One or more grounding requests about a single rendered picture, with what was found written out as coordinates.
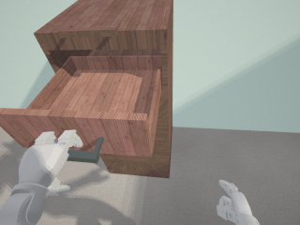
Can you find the robot right forearm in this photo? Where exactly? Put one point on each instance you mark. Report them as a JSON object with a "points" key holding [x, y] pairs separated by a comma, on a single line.
{"points": [[246, 219]]}

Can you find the robot right hand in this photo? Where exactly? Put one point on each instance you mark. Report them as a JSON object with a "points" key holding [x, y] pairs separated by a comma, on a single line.
{"points": [[230, 208]]}

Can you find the handle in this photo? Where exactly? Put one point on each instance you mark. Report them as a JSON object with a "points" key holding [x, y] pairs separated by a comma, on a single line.
{"points": [[86, 156], [89, 32]]}

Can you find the robot left hand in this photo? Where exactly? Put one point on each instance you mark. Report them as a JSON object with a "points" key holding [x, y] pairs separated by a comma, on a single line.
{"points": [[44, 160]]}

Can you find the cabinet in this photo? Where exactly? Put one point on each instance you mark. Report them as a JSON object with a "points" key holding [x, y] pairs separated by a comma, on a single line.
{"points": [[145, 28]]}

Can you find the robot left forearm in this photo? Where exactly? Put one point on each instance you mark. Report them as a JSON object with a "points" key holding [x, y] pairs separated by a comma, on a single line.
{"points": [[24, 205]]}

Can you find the drawer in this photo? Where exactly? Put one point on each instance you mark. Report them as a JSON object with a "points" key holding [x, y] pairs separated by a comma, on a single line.
{"points": [[113, 96]]}

